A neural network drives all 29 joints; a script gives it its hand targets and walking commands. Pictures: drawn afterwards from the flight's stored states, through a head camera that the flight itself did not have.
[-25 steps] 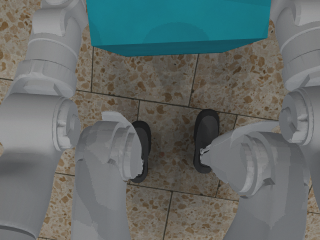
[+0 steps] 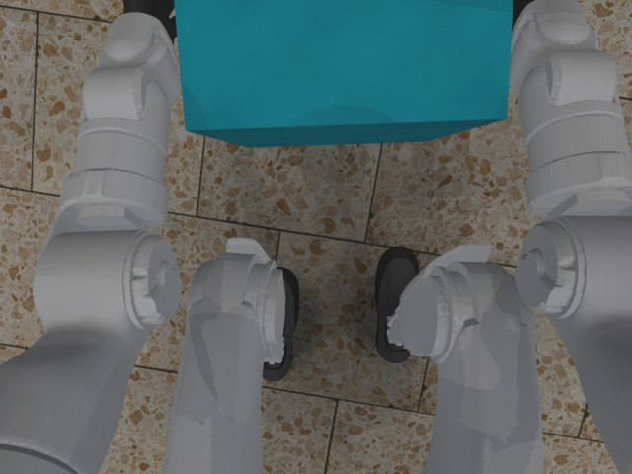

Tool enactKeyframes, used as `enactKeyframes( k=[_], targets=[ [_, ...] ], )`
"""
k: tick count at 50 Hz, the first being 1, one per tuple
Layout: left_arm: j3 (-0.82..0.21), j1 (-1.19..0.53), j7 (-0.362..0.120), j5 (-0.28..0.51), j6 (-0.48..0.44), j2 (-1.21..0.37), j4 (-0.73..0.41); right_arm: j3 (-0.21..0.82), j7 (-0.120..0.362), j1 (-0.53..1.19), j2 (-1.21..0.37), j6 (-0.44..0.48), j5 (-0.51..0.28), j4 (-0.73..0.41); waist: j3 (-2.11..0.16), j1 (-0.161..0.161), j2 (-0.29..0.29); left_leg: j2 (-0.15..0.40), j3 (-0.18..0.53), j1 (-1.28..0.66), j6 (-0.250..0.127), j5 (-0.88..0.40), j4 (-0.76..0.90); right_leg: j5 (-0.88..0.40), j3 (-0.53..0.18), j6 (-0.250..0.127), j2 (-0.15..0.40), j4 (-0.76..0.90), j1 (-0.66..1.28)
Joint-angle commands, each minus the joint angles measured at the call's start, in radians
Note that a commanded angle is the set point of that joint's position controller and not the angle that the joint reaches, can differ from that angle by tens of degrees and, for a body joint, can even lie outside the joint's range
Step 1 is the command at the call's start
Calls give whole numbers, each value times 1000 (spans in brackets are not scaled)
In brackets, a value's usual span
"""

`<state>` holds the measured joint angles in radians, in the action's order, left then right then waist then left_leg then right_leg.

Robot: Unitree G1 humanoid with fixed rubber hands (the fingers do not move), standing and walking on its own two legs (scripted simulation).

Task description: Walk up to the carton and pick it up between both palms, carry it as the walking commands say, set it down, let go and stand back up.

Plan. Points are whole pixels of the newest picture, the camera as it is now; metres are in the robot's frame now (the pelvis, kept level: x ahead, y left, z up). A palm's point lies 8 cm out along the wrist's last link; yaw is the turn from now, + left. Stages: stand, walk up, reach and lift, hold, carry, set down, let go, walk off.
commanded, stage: reach and lift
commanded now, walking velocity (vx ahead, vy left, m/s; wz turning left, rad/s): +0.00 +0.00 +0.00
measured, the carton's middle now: (337, 51) +0.53 +0.00 -0.19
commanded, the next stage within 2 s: none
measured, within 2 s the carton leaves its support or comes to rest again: neither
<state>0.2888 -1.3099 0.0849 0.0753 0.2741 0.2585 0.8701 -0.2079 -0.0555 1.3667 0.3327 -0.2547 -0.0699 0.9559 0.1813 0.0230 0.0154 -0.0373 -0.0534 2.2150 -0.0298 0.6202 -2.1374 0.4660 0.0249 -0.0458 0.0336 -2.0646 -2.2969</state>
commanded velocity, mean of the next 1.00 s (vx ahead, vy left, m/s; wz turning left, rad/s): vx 0.00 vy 0.00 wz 0.00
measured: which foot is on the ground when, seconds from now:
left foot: down 0.00-1.00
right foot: down 0.00-1.00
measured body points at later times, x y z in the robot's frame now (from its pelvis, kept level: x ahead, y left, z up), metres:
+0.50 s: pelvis +0.01 +0.00 +0.04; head +0.33 -0.02 +0.35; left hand +0.55 +0.17 -0.06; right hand +0.56 -0.19 -0.07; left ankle +0.10 +0.10 -0.36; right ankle +0.13 -0.11 -0.36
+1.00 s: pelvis +0.01 +0.00 +0.10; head +0.30 -0.02 +0.43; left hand +0.53 +0.17 +0.02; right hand +0.54 -0.19 +0.01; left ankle +0.10 +0.10 -0.36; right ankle +0.13 -0.11 -0.36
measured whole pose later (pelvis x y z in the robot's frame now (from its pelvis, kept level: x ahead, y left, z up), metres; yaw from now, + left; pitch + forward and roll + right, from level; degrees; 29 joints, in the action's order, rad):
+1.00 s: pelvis +0.01 +0.00 +0.10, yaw +0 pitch +45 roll +2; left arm 0.49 -1.10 -0.01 -0.12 0.39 0.11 0.66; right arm -0.42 0.02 1.14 0.16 -0.40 0.15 0.70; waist -0.09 0.03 0.01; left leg -0.04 -0.03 2.03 -0.01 0.55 -1.79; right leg 0.42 0.02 -0.04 0.00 -1.73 -2.11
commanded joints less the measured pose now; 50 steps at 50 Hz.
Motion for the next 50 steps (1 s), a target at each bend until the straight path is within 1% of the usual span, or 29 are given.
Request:
enactKeyframes(
  k=[1, 5, 9, 14, 20, 29, 38, 50],
  targets=[
    [-391, -695, -284, 103, -9, -951, -229, 317, 246, 614, -968, -2, -86, -224, -1304, -6, -46, -85, 15, -459, 20, -328, 234, -288, 2, 8, -127, 89, 824],
    [-356, -639, -295, 64, 14, -963, -199, 286, 254, 561, -977, -26, -45, -195, -1245, -7, -46, -86, 10, -426, 22, -303, 257, -264, 2, 9, -129, 115, 795],
    [-334, -603, -304, 38, 30, -972, -196, 276, 264, 531, -995, -42, -22, -197, -1239, 4, -52, -89, 6, -414, 23, -313, 273, -276, 0, 11, -133, 134, 801],
    [-344, -589, -309, 37, 39, -978, -231, 292, 266, 522, -1013, -53, -19, -234, -1303, 12, -64, -92, 4, -429, 24, -343, 290, -319, -6, 14, -137, 153, 852],
    [-375, -569, -312, 48, 55, -997, -274, 312, 261, 490, -1038, -71, -17, -281, -1392, 5, -66, -97, 3, -463, 29, -373, 324, -360, -7, 16, -146, 193, 914],
    [-338, -512, -326, 6, 78, -1027, -244, 274, 274, 428, -1064, -96, 28, -259, -1324, 5, -54, -100, 4, -460, 31, -327, 402, -303, -6, 14, -149, 277, 888],
    [-307, -498, -342, -24, 97, -1056, -229, 246, 289, 411, -1092, -116, 61, -253, -1324, 7, -57, -103, 4, -492, 28, -284, 476, -253, -5, 15, -150, 355, 925],
    [-316, -439, -365, -37, 113, -1103, -240, 257, 307, 351, -1148, -135, 83, -282, -1355, 9, -61, -106, 8, -559, 27, -305, 562, -274, -7, 19, -156, 447, 1015]
  ],
)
